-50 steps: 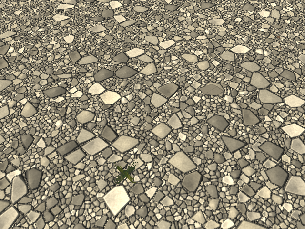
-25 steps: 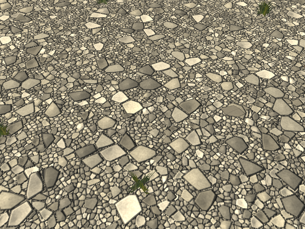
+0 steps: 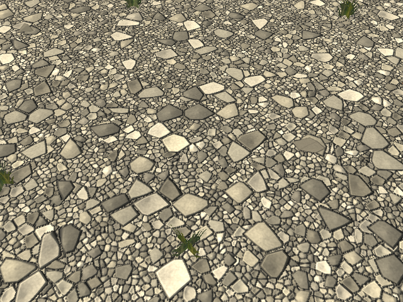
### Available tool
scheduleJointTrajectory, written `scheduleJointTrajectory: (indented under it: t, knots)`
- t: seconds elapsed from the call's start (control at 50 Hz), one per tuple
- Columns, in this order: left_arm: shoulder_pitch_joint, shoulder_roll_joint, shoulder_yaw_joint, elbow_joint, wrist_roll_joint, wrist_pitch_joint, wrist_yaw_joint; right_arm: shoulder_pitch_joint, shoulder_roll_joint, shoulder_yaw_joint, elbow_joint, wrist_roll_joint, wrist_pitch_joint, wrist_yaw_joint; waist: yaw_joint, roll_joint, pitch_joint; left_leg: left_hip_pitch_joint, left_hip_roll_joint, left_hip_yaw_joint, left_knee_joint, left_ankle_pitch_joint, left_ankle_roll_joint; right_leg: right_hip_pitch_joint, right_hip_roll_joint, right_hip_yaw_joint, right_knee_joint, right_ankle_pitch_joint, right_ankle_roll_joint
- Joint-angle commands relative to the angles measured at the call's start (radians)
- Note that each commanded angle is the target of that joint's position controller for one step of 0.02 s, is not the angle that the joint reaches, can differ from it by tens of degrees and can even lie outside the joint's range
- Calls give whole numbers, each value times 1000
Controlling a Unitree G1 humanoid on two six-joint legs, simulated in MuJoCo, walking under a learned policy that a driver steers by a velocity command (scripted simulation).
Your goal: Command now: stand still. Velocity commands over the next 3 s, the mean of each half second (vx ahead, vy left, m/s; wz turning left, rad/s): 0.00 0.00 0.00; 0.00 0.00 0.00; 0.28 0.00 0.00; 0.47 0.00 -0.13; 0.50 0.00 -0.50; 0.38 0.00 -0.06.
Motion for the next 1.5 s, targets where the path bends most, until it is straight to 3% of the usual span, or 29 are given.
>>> scheduleJointTrajectory:
  t: [0.02,0.46,1.02,1.04,1.08,1.12,1.16,1.18,1.22,1.24,1.26,1.28,1.3,1.32,1.34,1.36,1.4,1.42,1.5]
  knots:
    - [13,111,20,-13,-1,-6,5,16,-104,-21,-20,1,-11,-6,0,10,-13,-62,50,-41,-105,199,13,47,0,-5,-48,160,-17]
    - [60,69,4,78,-3,0,11,71,-84,0,127,7,-10,-15,-6,3,15,-74,36,-14,-118,153,4,29,17,-18,-60,132,-26]
    - [131,32,-14,94,-5,-2,10,137,-47,15,196,10,-8,-19,-13,0,33,-91,30,4,-109,130,-5,4,28,-22,-53,115,-37]
    - [150,18,-17,104,-5,-1,11,156,-37,18,207,9,-7,-20,-13,4,9,-81,21,12,-118,30,-3,15,41,-36,-52,26,-39]
    - [152,27,-12,101,-14,0,15,156,-73,5,202,21,-2,-27,-17,35,51,-131,20,-8,-127,-313,34,-48,85,-78,8,-273,-58]
    - [123,20,-13,76,-14,-18,11,172,-101,-5,189,29,-11,-28,-33,73,129,-178,92,-114,-181,-511,89,-158,82,-73,67,-375,-82]
    - [98,-21,-21,52,-18,-54,-6,222,-146,-24,193,39,-31,-21,-52,176,134,-119,230,-310,-271,-565,165,-235,83,-106,222,-229,-81]
    - [92,-24,-22,43,-21,-70,-16,216,-160,-32,188,41,-37,-19,-50,199,144,-144,292,-398,-307,-557,203,-232,57,-85,290,-190,-95]
    - [144,-30,-21,46,-35,-95,-32,125,-144,-28,153,43,-45,-12,12,183,167,-224,287,-366,-290,-484,192,-130,37,-78,183,-210,-138]
    - [229,-30,-17,75,-37,-101,-34,63,-132,-24,130,49,-44,-9,62,155,165,-296,226,-274,-229,-414,149,25,50,-84,30,-175,-149]
    - [323,4,-3,111,-27,-102,-33,24,-111,-20,110,49,-49,-7,90,68,142,-360,143,-162,-75,-265,104,161,30,-15,-47,-118,-145]
    - [464,109,28,138,-25,-106,-34,3,-45,-3,87,43,-63,-5,129,-189,76,-483,14,35,277,-123,35,302,-146,291,-205,-242,-212]
    - [549,195,42,141,-16,-118,-50,-3,-30,0,50,44,-86,-9,134,-331,39,-623,-32,24,533,-241,27,352,-340,692,-342,-312,-329]
    - [444,124,18,113,-4,-131,-50,1,-62,-7,52,56,-101,-2,71,-180,90,-682,37,-51,697,-200,47,304,-362,694,-336,-298,-337]
    - [366,78,6,81,-8,-136,-53,17,-59,-6,62,59,-111,10,40,-116,118,-708,77,-57,743,-101,68,280,-316,554,-325,-242,-306]
    - [317,67,1,62,-12,-134,-58,18,-63,-11,70,50,-119,15,23,-81,110,-708,107,-39,719,-15,78,276,-267,435,-332,-168,-273]
    - [319,15,-18,57,-9,-118,-58,-31,-101,-33,60,36,-123,25,24,-84,97,-672,141,1,623,83,70,278,-191,244,-341,86,-219]
    - [350,6,-22,63,-4,-110,-53,-40,-82,-32,58,35,-119,33,27,-99,80,-653,139,26,592,108,59,283,-169,187,-338,182,-213]
    - [361,63,-18,40,4,-92,-25,-221,-13,-7,-15,32,-106,44,48,-72,104,-597,112,80,319,223,11,194,-142,83,-372,280,-227]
